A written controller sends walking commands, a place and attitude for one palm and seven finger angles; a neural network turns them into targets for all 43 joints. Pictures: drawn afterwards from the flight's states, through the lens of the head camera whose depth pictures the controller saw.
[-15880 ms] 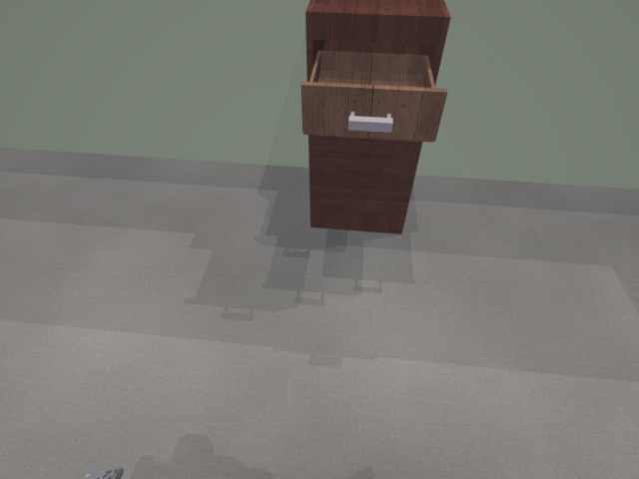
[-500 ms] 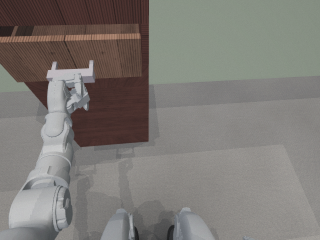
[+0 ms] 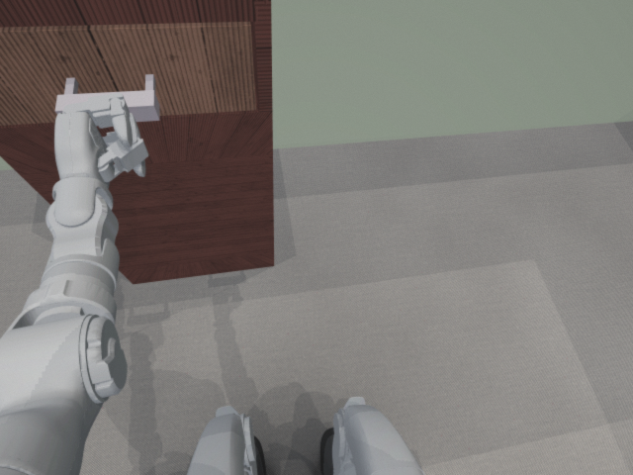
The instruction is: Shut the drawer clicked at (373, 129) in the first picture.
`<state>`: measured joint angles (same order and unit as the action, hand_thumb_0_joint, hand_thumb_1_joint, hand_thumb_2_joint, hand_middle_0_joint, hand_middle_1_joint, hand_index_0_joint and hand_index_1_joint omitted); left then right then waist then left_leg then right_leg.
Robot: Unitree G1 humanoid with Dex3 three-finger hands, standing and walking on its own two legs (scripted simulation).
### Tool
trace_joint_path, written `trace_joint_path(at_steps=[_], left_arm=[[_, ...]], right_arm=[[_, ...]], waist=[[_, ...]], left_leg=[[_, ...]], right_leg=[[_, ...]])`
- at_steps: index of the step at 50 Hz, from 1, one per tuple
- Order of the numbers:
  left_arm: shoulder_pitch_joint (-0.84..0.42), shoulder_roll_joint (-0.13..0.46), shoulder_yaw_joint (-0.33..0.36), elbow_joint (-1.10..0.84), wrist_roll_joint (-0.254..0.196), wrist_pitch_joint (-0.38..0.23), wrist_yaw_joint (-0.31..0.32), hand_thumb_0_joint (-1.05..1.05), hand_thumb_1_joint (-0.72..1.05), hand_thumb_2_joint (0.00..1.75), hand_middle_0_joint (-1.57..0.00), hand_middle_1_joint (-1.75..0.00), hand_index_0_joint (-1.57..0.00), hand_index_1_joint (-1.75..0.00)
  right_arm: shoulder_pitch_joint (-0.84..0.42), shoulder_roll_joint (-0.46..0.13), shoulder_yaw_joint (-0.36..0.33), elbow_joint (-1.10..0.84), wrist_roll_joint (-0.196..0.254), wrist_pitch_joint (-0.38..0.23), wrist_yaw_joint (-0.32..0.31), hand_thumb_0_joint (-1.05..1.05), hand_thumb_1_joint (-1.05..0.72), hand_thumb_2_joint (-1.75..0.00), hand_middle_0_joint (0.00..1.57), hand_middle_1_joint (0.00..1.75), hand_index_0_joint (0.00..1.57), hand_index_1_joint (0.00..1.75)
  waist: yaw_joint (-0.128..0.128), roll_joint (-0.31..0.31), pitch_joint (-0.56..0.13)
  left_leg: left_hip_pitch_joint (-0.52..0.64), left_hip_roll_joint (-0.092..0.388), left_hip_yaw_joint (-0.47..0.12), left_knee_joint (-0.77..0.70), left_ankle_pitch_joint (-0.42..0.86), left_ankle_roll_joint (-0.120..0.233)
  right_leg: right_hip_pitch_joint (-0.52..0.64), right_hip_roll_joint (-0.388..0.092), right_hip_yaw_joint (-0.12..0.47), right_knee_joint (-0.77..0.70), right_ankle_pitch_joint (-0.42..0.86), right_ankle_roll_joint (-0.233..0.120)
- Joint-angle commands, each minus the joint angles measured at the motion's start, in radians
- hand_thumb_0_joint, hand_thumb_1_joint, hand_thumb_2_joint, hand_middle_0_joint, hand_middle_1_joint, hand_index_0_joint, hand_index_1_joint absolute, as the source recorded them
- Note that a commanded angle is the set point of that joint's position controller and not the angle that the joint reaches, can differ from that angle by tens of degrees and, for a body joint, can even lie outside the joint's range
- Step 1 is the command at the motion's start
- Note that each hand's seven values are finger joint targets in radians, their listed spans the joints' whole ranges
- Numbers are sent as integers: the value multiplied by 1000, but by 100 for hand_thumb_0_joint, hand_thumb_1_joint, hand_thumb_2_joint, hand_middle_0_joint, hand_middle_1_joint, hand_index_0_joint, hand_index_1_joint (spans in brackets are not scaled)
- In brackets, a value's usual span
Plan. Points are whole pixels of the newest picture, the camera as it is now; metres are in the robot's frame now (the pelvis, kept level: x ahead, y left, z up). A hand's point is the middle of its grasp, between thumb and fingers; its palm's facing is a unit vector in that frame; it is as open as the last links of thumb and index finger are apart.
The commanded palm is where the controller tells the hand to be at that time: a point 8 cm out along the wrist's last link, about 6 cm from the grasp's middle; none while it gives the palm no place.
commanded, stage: push the drawer shut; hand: left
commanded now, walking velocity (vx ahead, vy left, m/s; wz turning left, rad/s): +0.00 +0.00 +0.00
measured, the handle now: (111, 95) +0.59 +0.22 +0.06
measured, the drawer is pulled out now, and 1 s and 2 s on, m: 0.00 0.00 0.00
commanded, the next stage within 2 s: pull the fist back off the drawer in 0.36 s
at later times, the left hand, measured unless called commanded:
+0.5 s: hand (131, 140) +0.52 +0.19 +0.06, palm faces +0.10 -0.99 -0.05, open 3.1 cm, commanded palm +0.54 +0.21 +0.06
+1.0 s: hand (135, 143) +0.51 +0.18 +0.06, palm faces +0.10 -0.99 -0.02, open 3.2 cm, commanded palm +0.48 +0.21 +0.06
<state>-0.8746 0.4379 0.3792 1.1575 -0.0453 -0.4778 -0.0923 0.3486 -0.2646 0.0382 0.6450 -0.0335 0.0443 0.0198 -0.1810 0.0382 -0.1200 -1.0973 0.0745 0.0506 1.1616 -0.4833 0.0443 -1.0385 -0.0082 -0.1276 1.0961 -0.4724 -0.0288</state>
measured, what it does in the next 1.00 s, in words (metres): stands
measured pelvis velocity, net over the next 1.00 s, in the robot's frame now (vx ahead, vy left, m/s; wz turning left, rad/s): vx -0.02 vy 0.01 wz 0.00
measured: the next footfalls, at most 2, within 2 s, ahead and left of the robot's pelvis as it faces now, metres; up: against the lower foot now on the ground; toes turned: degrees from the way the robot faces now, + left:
none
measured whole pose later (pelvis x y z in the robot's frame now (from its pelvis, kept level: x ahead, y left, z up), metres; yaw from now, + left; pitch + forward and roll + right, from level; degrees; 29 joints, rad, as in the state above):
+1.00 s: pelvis -0.02 +0.01 -0.01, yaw +0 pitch +25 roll -5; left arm -0.96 0.46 0.36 1.18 -0.03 -0.44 -0.06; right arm 0.38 -0.27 0.06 0.65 -0.05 0.02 0.04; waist -0.20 0.04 -0.11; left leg -1.17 0.07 0.04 1.19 -0.46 0.06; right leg -1.10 0.00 -0.13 1.11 -0.44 -0.02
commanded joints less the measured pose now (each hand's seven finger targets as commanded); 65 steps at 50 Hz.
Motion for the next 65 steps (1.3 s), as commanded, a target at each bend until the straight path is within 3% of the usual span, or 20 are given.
trace_joint_path(at_steps=[1, 4, 8, 9, 12, 14, 16, 18, 21, 28, 29, 31, 38, 42, 45, 52, 53, 57, 63, 65], left_arm=[[-551, 253, 29, -206, -18, -69, 12, 0, 90, 90, -140, -160, -140, -160], [-638, 285, 37, -209, -8, -67, 19, 0, 90, 90, -140, -160, -140, -160], [-708, 287, 22, -223, 1, -73, 33, 0, 90, 90, -140, -160, -140, -160], [-730, 257, -9, -220, 3, -71, 33, 0, 90, 90, -140, -160, -140, -160], [-778, 281, -4, -226, 9, -74, 41, 0, 90, 90, -140, -160, -140, -160], [-801, 263, -32, -204, 16, -70, 46, 0, 90, 90, -140, -160, -140, -160], [-831, 247, -49, -188, 12, -63, 54, 0, 90, 90, -140, -160, -140, -160], [-858, 258, -56, -201, 18, -64, 61, 0, 90, 90, -140, -160, -140, -160], [-876, 255, -74, -184, 16, -56, 65, 0, 90, 90, -140, -160, -140, -160], [-859, 274, -59, -140, 10, -35, 64, 0, 90, 90, -140, -160, -140, -160], [-858, 302, -40, -142, 14, -36, 64, 0, 90, 90, -140, -160, -140, -160], [-860, 270, -57, -144, 16, -37, 66, 0, 90, 90, -140, -160, -140, -160], [-809, 298, -12, -153, 17, -32, 56, 0, 90, 90, -140, -160, -140, -160], [-707, 275, 1, -182, 5, -33, 42, 0, 90, 90, -140, -160, -140, -160], [-630, 235, -12, -200, -6, -31, 39, 0, 90, 90, -140, -160, -140, -160], [-429, 226, 21, -236, -12, -42, 49, 0, 90, 90, -140, -160, -140, -160], [-414, 230, 25, -284, -13, -52, 49, 0, 90, 90, -140, -160, -140, -160], [-381, 185, -4, -279, -12, -57, 49, 0, 90, 90, -140, -160, -140, -160], [-331, 121, -33, -351, -32, -67, 41, 0, 90, 90, -140, -160, -140, -160], [-192, 160, 7, -490, -54, -61, 37, 0, 90, 90, -140, -160, -140, -160]], right_arm=[[174, -182, -64, -41, -1, -9, -12, 0, -90, -90, 20, 30, 20, 30], [183, -189, -64, -31, -1, -8, -18, 0, -90, -90, 20, 30, 20, 30], [198, -194, -65, -17, -8, -14, -19, 0, -90, -90, 20, 30, 20, 30], [198, -192, -63, -13, -9, -17, -19, 0, -90, -90, 20, 30, 20, 30], [207, -199, -60, -2, -13, -25, -21, 0, -90, -90, 20, 30, 20, 30], [204, -199, -57, 1, -12, -30, -21, 0, -90, -90, 20, 30, 20, 30], [205, -203, -52, 5, -13, -41, -25, 0, -90, -90, 20, 30, 20, 30], [205, -209, -52, 7, -13, -50, -28, 0, -90, -90, 20, 30, 20, 30], [205, -213, -44, 11, -12, -66, -32, 0, -90, -90, 20, 30, 20, 30], [199, -219, -36, 7, -9, -90, -35, 0, -90, -90, 20, 30, 20, 30], [199, -222, -36, 3, -10, -91, -35, 0, -90, -90, 20, 30, 20, 30], [201, -218, -37, -3, -11, -93, -30, 0, -90, -90, 20, 30, 20, 30], [209, -218, -44, -14, -15, -79, -18, 0, -90, -90, 20, 30, 20, 30], [208, -211, -50, -30, -13, -63, -7, 0, -90, -90, 20, 30, 20, 30], [196, -204, -55, -40, -8, -50, -1, 0, -90, -90, 20, 30, 20, 30], [180, -189, -62, -67, -1, -15, 7, 0, -90, -90, 20, 30, 20, 30], [177, -186, -66, -75, 0, -10, 7, 0, -90, -90, 20, 30, 20, 30], [176, -178, -71, -68, 4, 7, 9, 0, -90, -90, 20, 30, 20, 30], [170, -166, -85, -63, 5, 24, 11, 0, -90, -90, 20, 30, 20, 30], [154, -167, -92, -101, 15, 31, 15, 0, -90, -90, 20, 30, 20, 30]], waist=[[-48, 97, -476], [-71, 106, -474], [-86, 159, -506], [-101, 162, -502], [-108, 190, -522], [-116, 207, -489], [-140, 176, -466], [-141, 209, -496], [-151, 219, -475], [-150, 175, -450], [-141, 182, -453], [-143, 194, -462], [-112, 180, -497], [-73, 194, -529], [-56, 161, -507], [-8, 94, -472], [5, 99, -502], [-8, 85, -460], [3, 113, -506], [64, 124, -596]], left_leg=[[392, -39, -127, -122, 303, -9], [371, -37, -130, -113, 262, -7], [437, -33, -156, -115, 267, -14], [441, -33, -162, -117, 253, -14], [456, -32, -171, -113, 240, -15], [455, -30, -186, -126, 191, -19], [430, -29, -194, -135, 129, -12], [448, -27, -205, -140, 106, -16], [433, -26, -210, -152, 56, -15], [359, -28, -204, -153, -27, -11], [347, -29, -203, -151, -34, -11], [361, -31, -207, -151, -25, -10], [351, -33, -195, -128, 31, -11], [404, -33, -189, -138, 105, -17], [401, -33, -177, -149, 112, -18], [385, -37, -137, -158, 217, -15], [405, -36, -131, -158, 252, -16], [425, -34, -124, -155, 311, -17], [528, -31, -122, -144, 487, -26], [595, -34, -112, -173, 574, -30]], right_leg=[[131, 48, 97, -139, 210, 11], [103, 47, 100, -141, 173, 15], [40, 48, 86, -133, 154, 11], [25, 47, 84, -135, 143, 12], [1, 48, 81, -131, 131, 9], [-37, 48, 76, -131, 99, 6], [-52, 47, 76, -136, 68, 9], [-72, 44, 76, -130, 57, 9], [-85, 43, 78, -133, 33, 8], [-65, 42, 86, -143, -9, 10], [-60, 41, 88, -139, -14, 8], [-71, 41, 85, -133, -9, 7], [-33, 43, 87, -127, 15, 4], [1, 48, 79, -127, 52, 0], [30, 48, 78, -139, 56, 2], [132, 53, 82, -152, 128, 4], [155, 51, 84, -147, 158, 3], [146, 53, 82, -148, 212, 6], [163, 52, 74, -134, 339, 6], [276, 54, 82, -153, 406, 3]])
